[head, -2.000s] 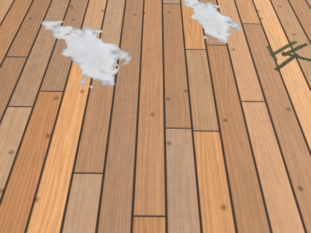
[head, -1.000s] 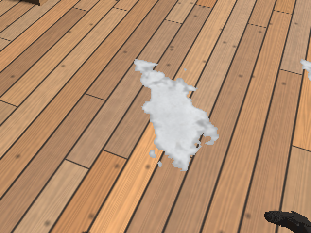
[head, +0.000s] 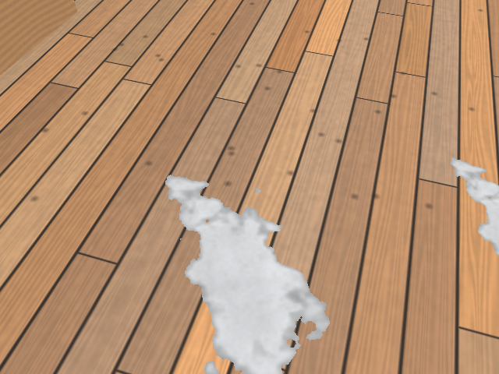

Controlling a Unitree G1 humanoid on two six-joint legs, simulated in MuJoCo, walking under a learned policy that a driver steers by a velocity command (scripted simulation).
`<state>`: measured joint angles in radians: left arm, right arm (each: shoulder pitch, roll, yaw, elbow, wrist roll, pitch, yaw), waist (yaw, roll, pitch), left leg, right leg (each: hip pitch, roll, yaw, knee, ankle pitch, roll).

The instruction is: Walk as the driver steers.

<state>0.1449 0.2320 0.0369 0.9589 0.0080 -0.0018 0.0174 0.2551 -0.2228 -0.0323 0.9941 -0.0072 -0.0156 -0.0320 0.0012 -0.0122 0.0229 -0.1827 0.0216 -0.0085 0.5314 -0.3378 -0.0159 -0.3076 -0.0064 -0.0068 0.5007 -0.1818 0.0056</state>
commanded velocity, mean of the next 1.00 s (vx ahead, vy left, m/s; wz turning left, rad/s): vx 0.20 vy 0.00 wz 0.00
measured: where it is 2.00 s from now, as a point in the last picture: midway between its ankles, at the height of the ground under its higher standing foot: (278, 260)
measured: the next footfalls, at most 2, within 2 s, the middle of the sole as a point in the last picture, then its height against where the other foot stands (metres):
left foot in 1.12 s outside the picture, level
right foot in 1.68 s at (310, 295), level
